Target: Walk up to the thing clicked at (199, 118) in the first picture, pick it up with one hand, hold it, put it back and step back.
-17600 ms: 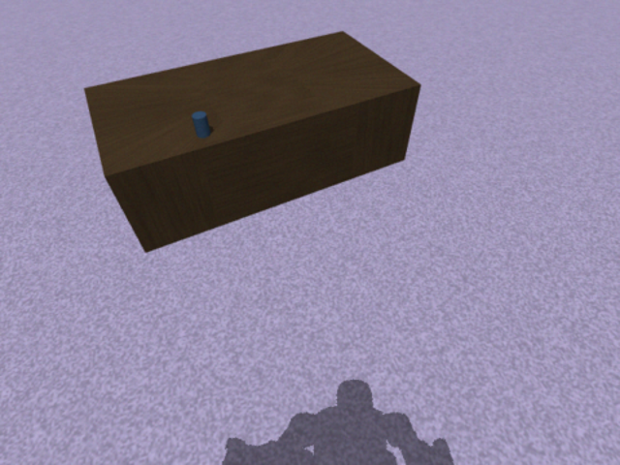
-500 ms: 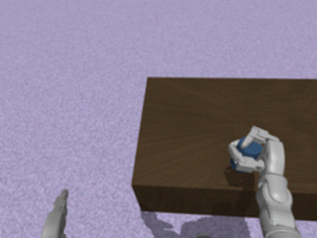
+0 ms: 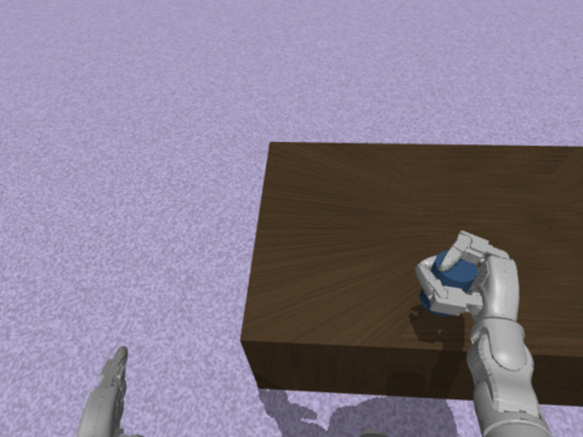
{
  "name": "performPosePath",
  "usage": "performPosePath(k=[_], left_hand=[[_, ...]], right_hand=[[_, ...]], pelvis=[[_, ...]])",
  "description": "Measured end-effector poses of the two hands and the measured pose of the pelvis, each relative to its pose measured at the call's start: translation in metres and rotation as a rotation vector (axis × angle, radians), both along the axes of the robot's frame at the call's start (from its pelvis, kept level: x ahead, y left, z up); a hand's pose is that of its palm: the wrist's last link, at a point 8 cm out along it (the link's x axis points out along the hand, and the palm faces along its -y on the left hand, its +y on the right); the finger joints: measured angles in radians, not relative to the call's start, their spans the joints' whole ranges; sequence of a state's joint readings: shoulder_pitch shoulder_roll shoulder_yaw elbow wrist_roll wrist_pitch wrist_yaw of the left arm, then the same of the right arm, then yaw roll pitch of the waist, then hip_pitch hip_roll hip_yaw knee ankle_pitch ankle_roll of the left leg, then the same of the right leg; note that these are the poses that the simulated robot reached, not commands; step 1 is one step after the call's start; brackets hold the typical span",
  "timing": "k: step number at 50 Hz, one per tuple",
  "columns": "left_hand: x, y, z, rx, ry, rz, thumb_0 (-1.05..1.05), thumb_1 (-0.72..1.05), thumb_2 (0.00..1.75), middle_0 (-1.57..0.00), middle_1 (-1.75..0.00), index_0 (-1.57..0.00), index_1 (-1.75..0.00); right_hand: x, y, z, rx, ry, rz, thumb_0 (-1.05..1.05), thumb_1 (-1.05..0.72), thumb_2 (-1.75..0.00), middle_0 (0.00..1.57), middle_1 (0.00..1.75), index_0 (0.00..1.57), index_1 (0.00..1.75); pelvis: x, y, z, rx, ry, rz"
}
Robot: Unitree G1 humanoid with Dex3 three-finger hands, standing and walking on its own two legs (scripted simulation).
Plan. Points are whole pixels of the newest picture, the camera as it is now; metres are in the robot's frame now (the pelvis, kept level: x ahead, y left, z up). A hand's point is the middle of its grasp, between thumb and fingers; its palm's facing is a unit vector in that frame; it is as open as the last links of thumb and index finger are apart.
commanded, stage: hold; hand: right
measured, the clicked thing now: (446, 284) +0.33 -0.18 +0.02
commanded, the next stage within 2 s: crouch in 0.46 s
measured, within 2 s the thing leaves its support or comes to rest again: neither
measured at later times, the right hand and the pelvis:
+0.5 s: hand (444, 277) +0.33 -0.17 +0.05, palm faces +0.17 +0.99 +0.02, open 5.1 cm; pelvis +0.00 +0.00 +0.00, yaw +0 degrees
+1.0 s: hand (438, 281) +0.36 -0.19 -0.03, palm faces +0.20 +0.98 +0.03, open 5.0 cm; pelvis -0.01 +0.00 -0.03, yaw +0 degrees
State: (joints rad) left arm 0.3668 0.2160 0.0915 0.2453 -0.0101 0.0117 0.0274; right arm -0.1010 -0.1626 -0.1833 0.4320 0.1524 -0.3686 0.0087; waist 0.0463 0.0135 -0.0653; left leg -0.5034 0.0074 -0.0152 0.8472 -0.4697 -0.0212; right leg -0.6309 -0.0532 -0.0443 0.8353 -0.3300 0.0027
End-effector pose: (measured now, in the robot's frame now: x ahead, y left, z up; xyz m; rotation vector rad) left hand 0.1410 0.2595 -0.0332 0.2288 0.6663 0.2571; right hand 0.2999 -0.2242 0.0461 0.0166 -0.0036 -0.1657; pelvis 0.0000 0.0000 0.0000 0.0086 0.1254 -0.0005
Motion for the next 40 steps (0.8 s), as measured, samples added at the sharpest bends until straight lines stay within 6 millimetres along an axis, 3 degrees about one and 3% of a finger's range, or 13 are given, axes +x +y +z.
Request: performPosePath(k=[25, 35, 40], left_hand=[[-0.003, 0.003, 0.002, 0.002, -0.008, 0.001, -0.01, -0.53, 0.04, -0.05, -0.06, -0.05, -0.06], [-0.007, 0.001, 0.000, 0.005, 0.003, 0.002, -0.01, -0.52, 0.05, -0.05, -0.06, -0.05, -0.05], [-0.006, 0.002, 0.000, 0.025, -0.006, -0.002, -0.01, -0.52, 0.05, -0.04, -0.05, -0.05, -0.05]], right_hand=[[-0.005, 0.001, 0.001, 0.002, 0.007, 0.000, 0.00, 0.00, -1.05, 0.91, 1.10, 1.25, 1.34], [-0.006, -0.003, -0.007, 0.009, 0.019, -0.007, 0.00, 0.00, -1.05, 0.91, 1.10, 1.25, 1.34], [0.001, -0.007, -0.022, 0.014, 0.038, -0.011, 0.00, 0.00, -1.05, 0.91, 1.09, 1.25, 1.34]], pelvis=[[-0.003, 0.002, 0.002, -0.002, -0.010, 0.002], [-0.005, 0.001, 0.000, 0.000, -0.001, 0.001], [-0.007, -0.001, -0.004, 0.001, 0.020, 0.002]])
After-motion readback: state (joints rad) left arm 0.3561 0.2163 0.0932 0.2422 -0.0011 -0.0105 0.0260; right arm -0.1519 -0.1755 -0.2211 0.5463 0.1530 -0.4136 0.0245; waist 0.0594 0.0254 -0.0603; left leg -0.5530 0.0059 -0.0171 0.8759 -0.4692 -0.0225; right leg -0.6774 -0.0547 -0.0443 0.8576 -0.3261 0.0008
